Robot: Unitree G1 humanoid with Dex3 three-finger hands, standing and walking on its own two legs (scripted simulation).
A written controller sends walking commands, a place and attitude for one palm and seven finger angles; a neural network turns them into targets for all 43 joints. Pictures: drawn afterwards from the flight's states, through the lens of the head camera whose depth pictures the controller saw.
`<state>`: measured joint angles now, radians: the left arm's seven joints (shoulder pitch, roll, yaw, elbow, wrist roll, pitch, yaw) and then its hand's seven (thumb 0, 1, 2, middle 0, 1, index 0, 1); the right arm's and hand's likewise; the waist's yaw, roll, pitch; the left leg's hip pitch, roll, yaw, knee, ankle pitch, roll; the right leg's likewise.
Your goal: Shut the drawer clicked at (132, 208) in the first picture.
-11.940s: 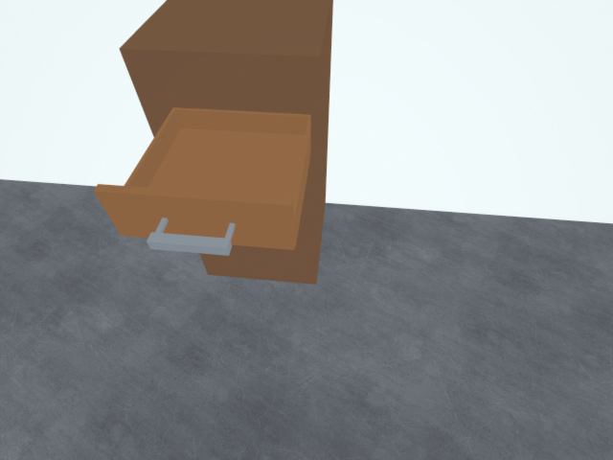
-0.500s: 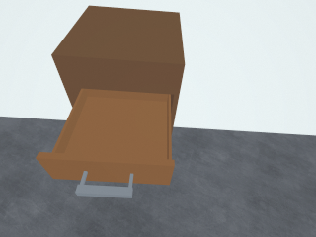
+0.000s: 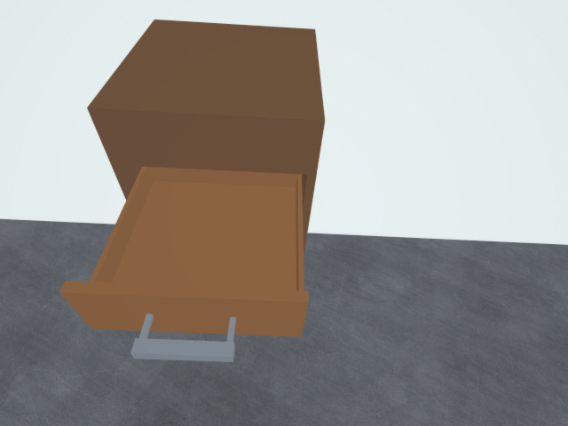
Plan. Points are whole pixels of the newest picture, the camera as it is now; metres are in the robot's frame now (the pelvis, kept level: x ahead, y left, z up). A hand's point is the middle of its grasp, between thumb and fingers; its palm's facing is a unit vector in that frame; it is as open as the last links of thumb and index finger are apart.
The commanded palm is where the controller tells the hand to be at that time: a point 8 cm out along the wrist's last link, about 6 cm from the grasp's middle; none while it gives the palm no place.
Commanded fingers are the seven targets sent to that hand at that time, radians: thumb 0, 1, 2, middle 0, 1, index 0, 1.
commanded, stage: look again from close up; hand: left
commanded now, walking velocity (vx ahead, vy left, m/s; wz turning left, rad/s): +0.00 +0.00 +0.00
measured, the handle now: (187, 336) +0.27 +0.18 -0.09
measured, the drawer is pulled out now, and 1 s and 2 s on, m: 0.30 0.28 0.28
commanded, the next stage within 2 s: raise the hand and make a fist in 0.20 s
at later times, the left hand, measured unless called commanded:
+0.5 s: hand (160, 420) +0.14 +0.17 -0.05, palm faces +0.22 -0.96 -0.19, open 7.0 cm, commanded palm +0.09 +0.19 -0.06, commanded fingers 0.00 0.90 0.90 -0.42 -0.54 -0.42 -0.54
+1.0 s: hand out of the picture +0.13 +0.12 -0.04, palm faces +0.04 -1.00 -0.05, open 4.5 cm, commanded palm +0.08 +0.18 -0.03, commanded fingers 0.00 0.90 0.90 -0.92 -1.08 -0.92 -1.08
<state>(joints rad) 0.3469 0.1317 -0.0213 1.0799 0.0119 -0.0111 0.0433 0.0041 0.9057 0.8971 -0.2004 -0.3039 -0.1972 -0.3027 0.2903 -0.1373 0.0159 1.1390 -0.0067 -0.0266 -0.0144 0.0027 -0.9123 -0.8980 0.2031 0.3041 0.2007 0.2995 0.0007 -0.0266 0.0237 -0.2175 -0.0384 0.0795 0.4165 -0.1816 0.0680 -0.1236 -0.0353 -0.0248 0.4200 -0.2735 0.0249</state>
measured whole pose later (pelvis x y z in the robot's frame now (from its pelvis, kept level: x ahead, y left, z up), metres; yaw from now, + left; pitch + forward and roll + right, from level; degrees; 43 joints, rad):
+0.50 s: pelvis -0.02 -0.01 -0.02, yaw +2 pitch +3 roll +0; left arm 0.52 0.19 0.00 0.14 -0.14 -0.12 0.12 0.05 0.97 0.90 -0.26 -0.37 -0.25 -0.37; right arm 0.33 -0.26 0.00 0.81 0.02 -0.28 -0.04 0.02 -0.92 -0.90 0.21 0.30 0.20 0.30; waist -0.06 0.04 -0.05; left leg -0.46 -0.04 0.04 0.66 -0.26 0.05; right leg -0.35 -0.04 -0.07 0.69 -0.38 0.01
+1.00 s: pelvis -0.03 -0.06 -0.10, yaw +2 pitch +13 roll -2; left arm 0.58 0.20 0.11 -0.12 -0.27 -0.40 -0.27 0.02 0.90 0.90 -0.73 -0.88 -0.73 -0.88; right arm 0.19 -0.17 0.03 0.53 0.03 -0.18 -0.05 0.01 -0.90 -0.90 0.21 0.31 0.21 0.30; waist 0.03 0.06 -0.15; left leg -0.94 0.04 -0.04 1.17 -0.45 -0.02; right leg -0.80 0.03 -0.14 1.16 -0.58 -0.07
